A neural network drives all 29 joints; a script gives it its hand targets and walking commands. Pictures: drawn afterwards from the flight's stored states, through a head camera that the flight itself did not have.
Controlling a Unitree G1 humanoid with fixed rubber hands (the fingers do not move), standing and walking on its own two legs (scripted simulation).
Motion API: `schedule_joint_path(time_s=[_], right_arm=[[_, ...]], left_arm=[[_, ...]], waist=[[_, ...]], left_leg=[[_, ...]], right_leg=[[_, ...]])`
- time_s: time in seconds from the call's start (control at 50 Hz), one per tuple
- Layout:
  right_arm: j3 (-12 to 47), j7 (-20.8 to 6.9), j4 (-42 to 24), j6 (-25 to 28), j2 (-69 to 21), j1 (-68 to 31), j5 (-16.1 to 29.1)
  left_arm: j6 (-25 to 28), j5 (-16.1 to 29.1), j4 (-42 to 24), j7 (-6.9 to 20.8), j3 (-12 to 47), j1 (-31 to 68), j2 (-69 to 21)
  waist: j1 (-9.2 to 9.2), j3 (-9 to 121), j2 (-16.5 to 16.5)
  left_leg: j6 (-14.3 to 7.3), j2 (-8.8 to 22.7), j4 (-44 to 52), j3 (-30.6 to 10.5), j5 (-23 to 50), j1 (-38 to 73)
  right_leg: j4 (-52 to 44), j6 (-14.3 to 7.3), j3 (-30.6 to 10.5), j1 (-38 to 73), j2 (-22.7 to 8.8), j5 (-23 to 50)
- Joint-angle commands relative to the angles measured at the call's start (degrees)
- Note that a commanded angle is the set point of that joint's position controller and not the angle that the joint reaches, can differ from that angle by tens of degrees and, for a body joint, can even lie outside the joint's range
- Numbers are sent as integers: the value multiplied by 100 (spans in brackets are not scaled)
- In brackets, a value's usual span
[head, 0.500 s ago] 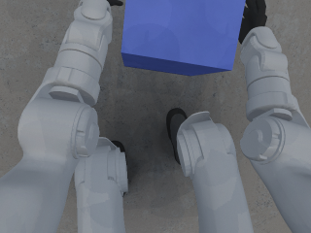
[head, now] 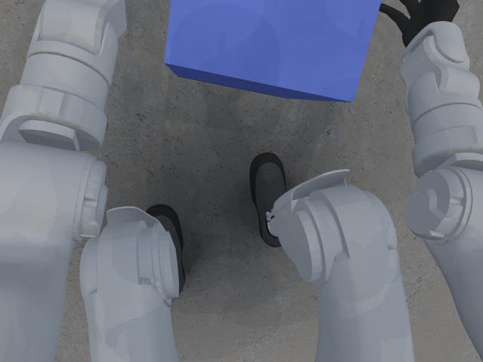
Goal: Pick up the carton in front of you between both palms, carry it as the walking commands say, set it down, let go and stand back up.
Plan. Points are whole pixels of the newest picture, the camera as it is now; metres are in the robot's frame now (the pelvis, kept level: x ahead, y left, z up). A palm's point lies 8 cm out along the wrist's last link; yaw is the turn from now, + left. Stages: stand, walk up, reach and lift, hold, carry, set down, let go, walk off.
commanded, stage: set down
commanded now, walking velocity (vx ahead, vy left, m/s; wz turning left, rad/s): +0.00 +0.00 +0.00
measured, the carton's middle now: (259, 11) +0.52 -0.12 -0.25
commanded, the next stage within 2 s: let go in 1.00 s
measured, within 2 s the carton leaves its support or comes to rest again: neither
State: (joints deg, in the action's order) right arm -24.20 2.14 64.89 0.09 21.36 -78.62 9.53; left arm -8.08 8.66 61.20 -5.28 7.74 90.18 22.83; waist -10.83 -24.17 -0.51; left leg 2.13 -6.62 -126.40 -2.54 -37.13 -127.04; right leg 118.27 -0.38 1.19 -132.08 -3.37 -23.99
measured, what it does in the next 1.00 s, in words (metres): rises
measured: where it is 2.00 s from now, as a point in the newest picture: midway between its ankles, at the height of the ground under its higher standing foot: (220, 240)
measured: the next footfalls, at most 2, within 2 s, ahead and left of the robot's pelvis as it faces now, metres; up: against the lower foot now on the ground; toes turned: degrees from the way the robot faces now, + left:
none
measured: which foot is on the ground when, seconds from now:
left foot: down 0.00-1.00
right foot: down 0.00-1.00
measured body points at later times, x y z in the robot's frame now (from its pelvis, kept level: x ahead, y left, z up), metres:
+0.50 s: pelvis +0.01 +0.00 +0.09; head +0.35 -0.05 +0.39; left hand +0.62 +0.03 -0.02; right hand +0.48 -0.33 -0.02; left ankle +0.09 +0.12 -0.34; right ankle +0.15 -0.12 -0.34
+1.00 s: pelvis +0.04 +0.00 +0.23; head +0.35 -0.04 +0.56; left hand +0.62 +0.04 +0.13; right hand +0.48 -0.34 +0.13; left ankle +0.09 +0.12 -0.34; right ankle +0.15 -0.12 -0.34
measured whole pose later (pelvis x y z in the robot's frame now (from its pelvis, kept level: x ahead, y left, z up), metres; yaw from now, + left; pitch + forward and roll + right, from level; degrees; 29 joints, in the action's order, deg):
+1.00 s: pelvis +0.04 +0.00 +0.23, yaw -1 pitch +46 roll +2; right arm -25.0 -0.4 41.6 -11.2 12.4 -56.3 2.6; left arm -14.6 -2.6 53.0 -2.6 -8.6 70.6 16.4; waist -11.3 3.7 -3.7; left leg 1.1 -4.4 -77.5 -2.5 -28.0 -95.4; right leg 72.3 0.5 -1.9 -101.1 0.8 -17.1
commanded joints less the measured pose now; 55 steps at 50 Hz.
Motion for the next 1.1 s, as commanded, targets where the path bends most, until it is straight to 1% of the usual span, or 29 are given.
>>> schedule_joint_path(time_s=[0.0,0.06,0.1,0.14,0.2,0.26,0.3,0.34,0.38,0.46,0.52,0.58,0.64,0.72,0.9,0.96,1.02,1.08], right_arm=[[127,87,-980,-9,969,-953,224],[276,226,-1532,-202,918,-868,276],[370,329,-1897,-394,843,-823,271],[386,407,-2023,-589,690,-702,186],[346,431,-1973,-719,333,-477,-45],[353,367,-2030,-711,110,-429,-205],[349,317,-2077,-729,47,-400,-252],[329,274,-2117,-758,23,-334,-279],[282,237,-2167,-794,30,-219,-300],[155,165,-2365,-894,123,25,-330],[76,103,-2579,-987,191,179,-341],[16,34,-2782,-1075,217,365,-358],[-29,-36,-2913,-1147,197,582,-385],[-77,-115,-2992,-1182,120,831,-458],[-140,-235,-3025,-1057,-49,1159,-653],[-162,-270,-2908,-996,-142,1240,-725],[-148,-330,-2818,-913,-236,1438,-842],[-75,-440,-2884,-831,-269,1910,-1006]], left_arm=[[51,-21,-1104,-60,-150,1846,264],[-91,-127,-1515,-138,-369,1766,386],[-235,-168,-1702,-183,-491,1714,442],[-388,-226,-1511,-192,-637,1518,458],[-456,-366,-873,-101,-932,1085,390],[-364,-528,-492,-4,-1197,871,358],[-326,-608,-356,38,-1310,812,357],[-313,-662,-337,62,-1367,803,349],[-327,-695,-436,70,-1371,819,323],[-431,-717,-800,70,-1292,810,215],[-531,-741,-1109,75,-1255,748,127],[-616,-799,-1411,81,-1269,642,56],[-683,-883,-1595,96,-1330,463,-7],[-716,-991,-1650,132,-1440,180,-90],[-583,-1107,-1509,241,-1627,-316,-199],[-524,-1146,-1380,289,-1681,-444,-241],[-449,-1264,-1295,297,-1819,-739,-349],[-376,-1444,-1437,212,-1963,-1360,-599]], waist=[[-854,7937,-1190],[-737,8650,-1070],[-675,9044,-913],[-643,8837,-723],[-551,7949,-444],[-446,7605,-277],[-411,7556,-232],[-418,7611,-261],[-462,7794,-361],[-587,8327,-640],[-645,8699,-830],[-653,8998,-977],[-625,9103,-1044],[-568,8974,-1005],[-467,8561,-766],[-441,8289,-721],[-361,8212,-674],[-287,8446,-625]], left_leg=[[10,252,1210,410,1125,2612],[-41,154,1346,584,928,2768],[-80,92,1502,670,798,2791],[-123,49,1720,697,541,2579],[-177,15,2045,648,238,1979],[-210,-10,2278,618,257,1754],[-221,-27,2463,617,257,1758],[-221,-40,2654,614,260,1880],[-208,-51,2842,612,302,2128],[-160,-79,3194,604,519,2822],[-124,-109,3444,595,783,3350],[-91,-136,3699,588,1102,3830],[-65,-148,3979,573,1363,4171],[-47,-143,4412,529,1568,4418],[-34,-76,5540,399,1852,4952],[-32,-39,5889,353,1852,5052],[-15,-20,6214,319,1971,5260],[20,-28,6531,297,2351,5667]], right_leg=[[-659,199,101,5088,235,2584],[-859,210,159,5826,342,2557],[-1029,207,191,6282,410,2486],[-1253,236,216,6298,457,2199],[-1578,318,192,5871,460,1765],[-1786,380,180,5657,482,1692],[-1937,413,206,5605,494,1649],[-2097,431,245,5580,500,1612],[-2254,437,289,5599,508,1642],[-2576,423,390,5703,536,1869],[-2815,414,452,5839,565,2133],[-3046,408,491,6033,596,2443],[-3287,404,504,6237,618,2688],[-3662,406,482,6516,632,2876],[-4692,400,372,7374,632,3152],[-5027,387,327,7538,620,3093],[-5332,363,296,7812,624,3098],[-5591,323,272,8366,646,3418]])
